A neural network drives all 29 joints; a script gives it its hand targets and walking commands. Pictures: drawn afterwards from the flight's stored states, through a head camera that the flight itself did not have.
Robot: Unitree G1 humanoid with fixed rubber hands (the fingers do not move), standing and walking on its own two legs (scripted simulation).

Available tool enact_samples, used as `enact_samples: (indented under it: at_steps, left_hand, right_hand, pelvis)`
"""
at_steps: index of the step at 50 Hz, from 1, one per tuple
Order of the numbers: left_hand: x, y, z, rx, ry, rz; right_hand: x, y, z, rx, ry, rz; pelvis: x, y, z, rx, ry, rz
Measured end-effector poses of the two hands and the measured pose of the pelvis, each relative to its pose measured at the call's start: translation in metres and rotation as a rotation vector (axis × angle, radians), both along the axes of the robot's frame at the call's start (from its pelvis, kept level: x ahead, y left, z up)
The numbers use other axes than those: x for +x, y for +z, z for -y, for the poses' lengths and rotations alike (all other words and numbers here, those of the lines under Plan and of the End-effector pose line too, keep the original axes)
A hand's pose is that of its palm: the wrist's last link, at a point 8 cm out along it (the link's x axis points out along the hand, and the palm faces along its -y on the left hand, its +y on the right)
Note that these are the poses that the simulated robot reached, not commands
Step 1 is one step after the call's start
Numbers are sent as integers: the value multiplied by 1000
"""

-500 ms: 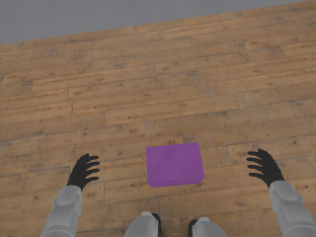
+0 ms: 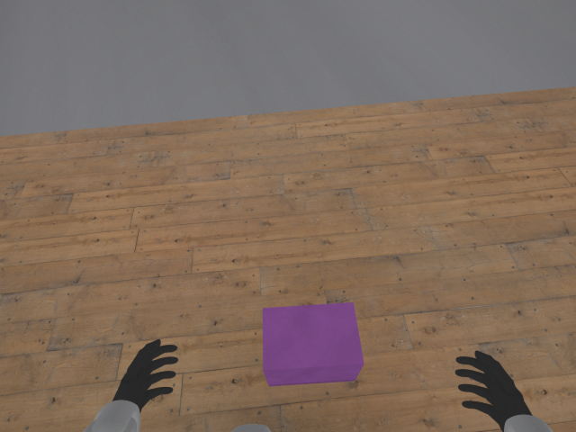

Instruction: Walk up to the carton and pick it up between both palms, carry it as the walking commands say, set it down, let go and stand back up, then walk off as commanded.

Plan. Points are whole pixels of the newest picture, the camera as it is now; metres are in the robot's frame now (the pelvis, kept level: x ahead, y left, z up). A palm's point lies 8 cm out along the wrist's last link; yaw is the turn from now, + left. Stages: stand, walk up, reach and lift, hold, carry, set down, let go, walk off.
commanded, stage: let go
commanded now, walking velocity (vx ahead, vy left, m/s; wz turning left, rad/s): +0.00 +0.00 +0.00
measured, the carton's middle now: (310, 345) +0.42 +0.01 -0.66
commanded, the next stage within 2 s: stand in 0.22 s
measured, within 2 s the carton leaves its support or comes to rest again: neither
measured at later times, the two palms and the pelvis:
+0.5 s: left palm (124, 389) +0.17 +0.27 -0.06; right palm (507, 390) +0.19 -0.25 -0.05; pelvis +0.02 +0.00 +0.00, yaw +0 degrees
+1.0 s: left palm (122, 403) +0.16 +0.27 -0.07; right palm (510, 398) +0.18 -0.25 -0.06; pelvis +0.02 +0.01 +0.00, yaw +0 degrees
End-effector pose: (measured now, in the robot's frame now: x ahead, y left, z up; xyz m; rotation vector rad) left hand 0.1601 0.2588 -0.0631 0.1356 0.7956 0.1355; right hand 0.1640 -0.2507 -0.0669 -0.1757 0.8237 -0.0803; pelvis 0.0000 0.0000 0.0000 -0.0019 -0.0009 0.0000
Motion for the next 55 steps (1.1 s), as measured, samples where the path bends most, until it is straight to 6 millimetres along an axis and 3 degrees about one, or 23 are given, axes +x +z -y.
enact_samples:
  at_steps: [14, 29, 55]
  left_hand:
    - [-6, -5, -13, 56, 36, -26]
    - [13, 0, -14, 98, 46, 65]
    - [-9, -11, -17, 89, 61, 30]
  right_hand:
    - [1, 4, -8, -45, 4, 22]
    - [30, 15, 0, -74, -13, 134]
    - [13, 11, 1, -81, -28, 130]
  pelvis:
    - [2, 1, -8, -5, 3, 4]
    - [26, 1, -4, -1, 3, -30]
    - [16, 1, -5, -2, 3, -15]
